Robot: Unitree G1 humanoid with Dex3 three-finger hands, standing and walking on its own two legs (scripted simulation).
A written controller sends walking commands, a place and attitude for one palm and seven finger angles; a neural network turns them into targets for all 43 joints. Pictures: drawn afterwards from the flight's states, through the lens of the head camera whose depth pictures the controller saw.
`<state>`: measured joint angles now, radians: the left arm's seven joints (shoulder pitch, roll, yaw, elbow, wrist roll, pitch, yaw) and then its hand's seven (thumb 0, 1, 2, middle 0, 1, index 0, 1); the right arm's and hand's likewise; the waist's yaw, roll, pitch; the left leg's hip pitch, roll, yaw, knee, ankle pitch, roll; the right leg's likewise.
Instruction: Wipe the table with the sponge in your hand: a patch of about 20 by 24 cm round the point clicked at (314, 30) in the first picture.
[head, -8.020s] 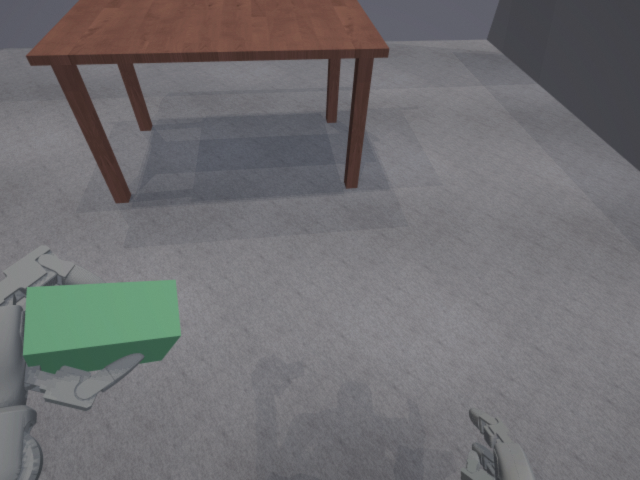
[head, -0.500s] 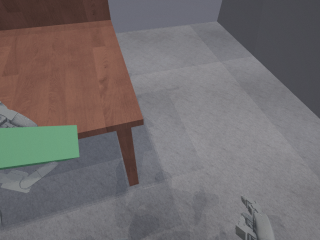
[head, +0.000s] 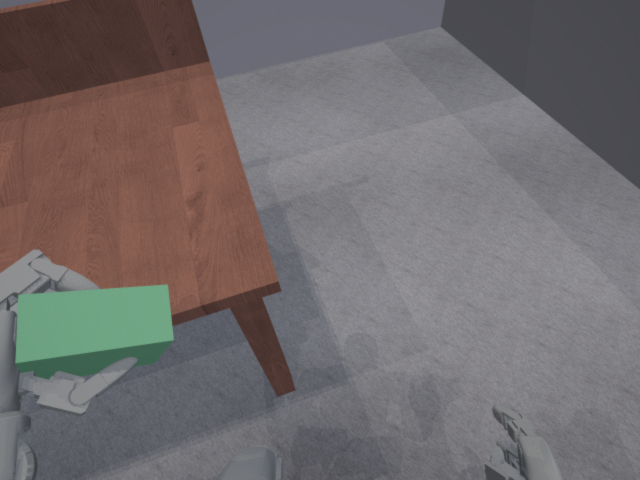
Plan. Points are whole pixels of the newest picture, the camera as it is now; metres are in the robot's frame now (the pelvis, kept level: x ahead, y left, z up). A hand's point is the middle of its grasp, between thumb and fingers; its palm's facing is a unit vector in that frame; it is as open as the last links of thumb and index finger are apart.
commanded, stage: take the last steps up to it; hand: left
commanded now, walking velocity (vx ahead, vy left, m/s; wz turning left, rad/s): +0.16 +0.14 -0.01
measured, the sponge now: (118, 332) +0.24 +0.20 +0.13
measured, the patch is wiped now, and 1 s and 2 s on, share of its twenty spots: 0.00 0.00 0.00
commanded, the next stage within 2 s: come to a stop and stand still in 0.16 s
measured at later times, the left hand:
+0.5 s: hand (46, 269) +0.28 +0.27 +0.18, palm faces +0.33 -0.86 -0.40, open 9.7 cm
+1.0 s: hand (96, 302) +0.25 +0.21 +0.17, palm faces +0.35 -0.82 -0.45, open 9.7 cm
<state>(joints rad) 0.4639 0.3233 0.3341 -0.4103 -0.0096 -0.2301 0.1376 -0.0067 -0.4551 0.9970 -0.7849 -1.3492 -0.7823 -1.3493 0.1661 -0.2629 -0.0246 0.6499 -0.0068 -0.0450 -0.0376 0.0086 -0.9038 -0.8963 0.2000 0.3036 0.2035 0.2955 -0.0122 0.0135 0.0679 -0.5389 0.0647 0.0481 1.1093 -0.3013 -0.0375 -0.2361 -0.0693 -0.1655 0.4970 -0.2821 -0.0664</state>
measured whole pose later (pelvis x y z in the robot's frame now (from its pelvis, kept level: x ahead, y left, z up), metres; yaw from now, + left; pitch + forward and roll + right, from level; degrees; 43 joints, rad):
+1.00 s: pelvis +0.03 -0.02 -0.01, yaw -1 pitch +0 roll +2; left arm 0.52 0.40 0.36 -0.55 -0.04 -0.19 0.17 -0.01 -0.45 1.00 -0.79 -1.35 -0.79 -1.35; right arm 0.20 -0.25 -0.01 0.59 0.00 -0.04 -0.07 0.01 -0.91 -0.90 0.20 0.30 0.20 0.30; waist -0.02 -0.01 0.04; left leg -0.24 0.02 0.04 0.58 -0.35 -0.01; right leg -0.26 0.06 -0.14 0.44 -0.20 -0.13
